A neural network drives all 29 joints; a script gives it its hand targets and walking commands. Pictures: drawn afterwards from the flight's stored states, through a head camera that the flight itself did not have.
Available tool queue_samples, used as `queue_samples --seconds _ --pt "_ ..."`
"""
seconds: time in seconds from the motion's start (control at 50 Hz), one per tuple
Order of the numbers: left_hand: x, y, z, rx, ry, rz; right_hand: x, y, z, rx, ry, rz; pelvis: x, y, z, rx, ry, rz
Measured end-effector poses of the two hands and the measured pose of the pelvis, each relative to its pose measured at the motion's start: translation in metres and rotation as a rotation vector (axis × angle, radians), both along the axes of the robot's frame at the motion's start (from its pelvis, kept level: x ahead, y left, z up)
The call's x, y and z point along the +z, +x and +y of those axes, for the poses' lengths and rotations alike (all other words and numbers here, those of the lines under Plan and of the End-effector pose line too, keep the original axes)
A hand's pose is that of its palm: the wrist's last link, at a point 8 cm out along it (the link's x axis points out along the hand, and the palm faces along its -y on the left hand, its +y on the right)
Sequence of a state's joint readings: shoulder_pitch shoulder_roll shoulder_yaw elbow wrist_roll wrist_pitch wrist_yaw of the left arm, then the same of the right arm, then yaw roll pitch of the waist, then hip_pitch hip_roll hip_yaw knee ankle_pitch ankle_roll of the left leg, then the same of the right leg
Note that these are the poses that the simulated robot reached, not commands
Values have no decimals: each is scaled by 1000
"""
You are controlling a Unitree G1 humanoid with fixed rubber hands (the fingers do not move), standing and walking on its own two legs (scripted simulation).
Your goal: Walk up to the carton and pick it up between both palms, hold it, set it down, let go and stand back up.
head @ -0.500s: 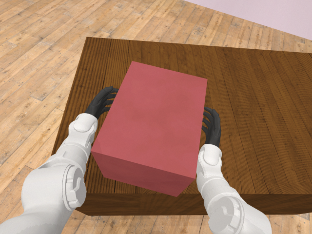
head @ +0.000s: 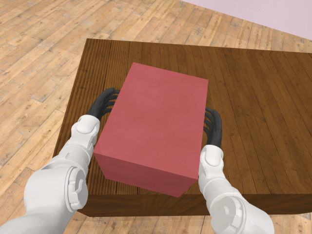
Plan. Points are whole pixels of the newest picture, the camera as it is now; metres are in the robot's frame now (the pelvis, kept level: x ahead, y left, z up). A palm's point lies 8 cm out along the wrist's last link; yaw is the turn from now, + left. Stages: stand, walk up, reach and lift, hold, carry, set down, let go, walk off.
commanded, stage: reach and lift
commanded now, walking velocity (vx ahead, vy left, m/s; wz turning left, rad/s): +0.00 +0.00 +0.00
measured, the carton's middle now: (155, 130) +0.41 +0.01 -0.03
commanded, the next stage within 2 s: none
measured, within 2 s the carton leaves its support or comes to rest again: leaves its support in 0.82 s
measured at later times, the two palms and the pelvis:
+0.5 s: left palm (98, 111) +0.42 +0.17 +0.04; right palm (215, 141) +0.36 -0.15 +0.00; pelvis +0.00 -0.01 +0.00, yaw +0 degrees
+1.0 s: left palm (114, 109) +0.42 +0.13 +0.06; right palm (236, 135) +0.36 -0.19 +0.04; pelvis +0.00 -0.01 +0.00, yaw -2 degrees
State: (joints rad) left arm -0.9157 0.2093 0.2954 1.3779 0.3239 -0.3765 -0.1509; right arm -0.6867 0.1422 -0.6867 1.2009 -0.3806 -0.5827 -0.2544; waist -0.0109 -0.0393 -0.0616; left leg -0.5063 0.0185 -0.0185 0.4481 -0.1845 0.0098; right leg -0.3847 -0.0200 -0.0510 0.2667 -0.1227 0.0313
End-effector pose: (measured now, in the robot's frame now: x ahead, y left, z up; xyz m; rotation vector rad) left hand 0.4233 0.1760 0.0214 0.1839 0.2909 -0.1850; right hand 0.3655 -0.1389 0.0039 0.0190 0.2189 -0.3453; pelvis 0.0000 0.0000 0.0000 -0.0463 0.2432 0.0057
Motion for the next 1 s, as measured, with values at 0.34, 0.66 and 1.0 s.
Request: queue_samples --seconds 0.34,0.66,1.0 --pt "9 -2 -4 5 56 -23 -1 -1 -3 12 11 -19 1 2 -5 -8 3 2" --pt "9 -14 -19 42 27 -18 0 -8 -17 35 -11 -12 2 1 -12 -18 6 -14" --pt "35 -8 -50 48 8 -74 39 -4 -48 17 14 -71 -1 -4 -14 -35 13 5"
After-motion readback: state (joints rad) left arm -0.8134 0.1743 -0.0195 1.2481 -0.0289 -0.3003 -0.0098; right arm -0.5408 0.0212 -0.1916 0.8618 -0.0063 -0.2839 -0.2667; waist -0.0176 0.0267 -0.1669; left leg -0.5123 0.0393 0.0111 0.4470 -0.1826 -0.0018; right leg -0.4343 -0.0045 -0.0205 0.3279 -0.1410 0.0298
